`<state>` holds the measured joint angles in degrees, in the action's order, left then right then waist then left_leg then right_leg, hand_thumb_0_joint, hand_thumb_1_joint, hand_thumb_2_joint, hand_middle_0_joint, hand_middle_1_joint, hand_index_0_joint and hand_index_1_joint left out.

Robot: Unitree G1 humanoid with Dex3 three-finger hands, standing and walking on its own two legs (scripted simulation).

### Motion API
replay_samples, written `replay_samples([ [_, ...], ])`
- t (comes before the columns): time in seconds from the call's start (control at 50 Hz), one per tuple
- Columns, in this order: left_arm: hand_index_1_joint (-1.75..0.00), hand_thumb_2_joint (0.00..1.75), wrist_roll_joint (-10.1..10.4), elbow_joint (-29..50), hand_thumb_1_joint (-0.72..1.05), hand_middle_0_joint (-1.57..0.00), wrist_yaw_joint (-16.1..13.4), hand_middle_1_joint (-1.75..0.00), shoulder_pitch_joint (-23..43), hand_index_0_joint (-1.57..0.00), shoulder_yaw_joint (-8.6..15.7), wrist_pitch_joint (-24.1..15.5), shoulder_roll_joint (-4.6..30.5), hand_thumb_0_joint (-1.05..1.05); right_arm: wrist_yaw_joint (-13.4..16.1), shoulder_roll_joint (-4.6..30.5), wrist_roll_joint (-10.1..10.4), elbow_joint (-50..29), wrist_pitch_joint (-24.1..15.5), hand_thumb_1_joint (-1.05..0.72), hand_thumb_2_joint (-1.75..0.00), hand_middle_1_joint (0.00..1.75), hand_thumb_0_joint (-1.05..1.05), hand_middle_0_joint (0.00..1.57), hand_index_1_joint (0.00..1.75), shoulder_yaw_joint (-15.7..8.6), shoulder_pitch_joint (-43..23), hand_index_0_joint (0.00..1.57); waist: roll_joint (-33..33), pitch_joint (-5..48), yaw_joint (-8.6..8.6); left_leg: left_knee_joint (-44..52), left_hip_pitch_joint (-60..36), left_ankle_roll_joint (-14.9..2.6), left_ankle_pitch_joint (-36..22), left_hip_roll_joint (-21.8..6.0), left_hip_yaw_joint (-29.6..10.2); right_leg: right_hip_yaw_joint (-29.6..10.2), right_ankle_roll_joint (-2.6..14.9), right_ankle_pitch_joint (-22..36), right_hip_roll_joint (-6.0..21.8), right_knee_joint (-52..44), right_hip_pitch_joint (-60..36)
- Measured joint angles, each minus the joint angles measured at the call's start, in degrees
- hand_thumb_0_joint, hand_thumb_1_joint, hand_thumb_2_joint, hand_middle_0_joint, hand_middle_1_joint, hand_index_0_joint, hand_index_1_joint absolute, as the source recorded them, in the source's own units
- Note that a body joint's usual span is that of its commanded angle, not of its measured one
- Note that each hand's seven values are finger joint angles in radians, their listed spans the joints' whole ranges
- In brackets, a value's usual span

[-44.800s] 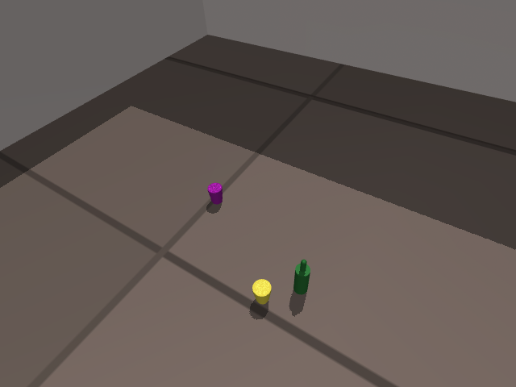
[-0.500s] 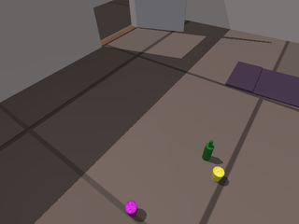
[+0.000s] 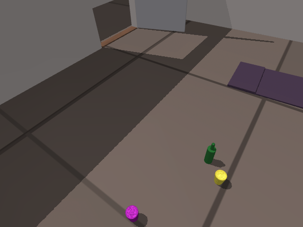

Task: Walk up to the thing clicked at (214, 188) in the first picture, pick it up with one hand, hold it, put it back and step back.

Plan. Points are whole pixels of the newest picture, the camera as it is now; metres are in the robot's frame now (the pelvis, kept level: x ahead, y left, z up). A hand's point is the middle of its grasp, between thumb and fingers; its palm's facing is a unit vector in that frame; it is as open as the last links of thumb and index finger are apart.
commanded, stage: stand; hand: left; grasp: from above
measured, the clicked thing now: (132, 214) +0.40 +0.19 -0.73
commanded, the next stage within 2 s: step back in 0.72 s
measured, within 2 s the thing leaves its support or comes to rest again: neither
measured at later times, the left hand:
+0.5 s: hand out of the picture +0.07 +0.24 -0.16, palm faces +0.00 -0.94 -0.34, open 7.4 cm
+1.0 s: hand out of the picture +0.10 +0.29 -0.17, palm faces -0.04 -0.92 -0.38, open 7.4 cm
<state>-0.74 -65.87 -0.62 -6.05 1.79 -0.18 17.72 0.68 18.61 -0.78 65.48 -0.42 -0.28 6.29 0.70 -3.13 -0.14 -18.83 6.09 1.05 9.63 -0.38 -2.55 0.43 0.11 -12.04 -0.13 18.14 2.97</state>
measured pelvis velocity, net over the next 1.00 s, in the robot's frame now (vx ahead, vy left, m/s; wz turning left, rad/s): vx -0.03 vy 0.02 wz -0.01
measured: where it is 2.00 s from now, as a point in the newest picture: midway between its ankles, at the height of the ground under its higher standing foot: outside the picture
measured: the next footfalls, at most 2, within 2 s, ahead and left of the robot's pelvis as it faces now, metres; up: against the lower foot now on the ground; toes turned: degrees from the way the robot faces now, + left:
right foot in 1.38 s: -0.07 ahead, -0.10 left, +0.00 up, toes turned -1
left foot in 1.72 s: -0.16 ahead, +0.15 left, +0.00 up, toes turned -3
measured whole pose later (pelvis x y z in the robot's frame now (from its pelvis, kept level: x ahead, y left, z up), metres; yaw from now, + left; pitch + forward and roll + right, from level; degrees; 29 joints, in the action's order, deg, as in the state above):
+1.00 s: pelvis -0.03 +0.02 -0.02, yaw +0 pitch -1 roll +0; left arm -0.5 -54.3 -0.7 -3.2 3.1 2.6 22.4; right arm -0.6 23.0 -0.3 55.6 2.0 -3.1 6.1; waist -1.1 -9.2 -1.2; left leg -35.7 15.2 -1.9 16.4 1.5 -2.0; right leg -0.9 -0.6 -18.1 1.4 35.6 16.2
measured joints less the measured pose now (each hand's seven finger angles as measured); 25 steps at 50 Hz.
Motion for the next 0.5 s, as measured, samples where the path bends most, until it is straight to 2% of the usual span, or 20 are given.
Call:
replay_samples([
  [0.5, -0.30, 0.89, 0.18, 0.10, 0.91, -0.21, 0.29, -0.30, -0.48, -0.20, -0.55, -0.14, 0.73, 0.00, -0.37, 0.44, 0.13, 0.35, 0.09, -0.91, -0.90, 0.30, 0.00, 0.21, 0.30, 0.22, 0.13, 0.20, -0.05, 0.01, -0.17, 0.81, -0.17, 0.42, -0.04, -0.43, 0.13, -0.13, 0.44, -0.12, -0.40, -0.33, 0.14],
])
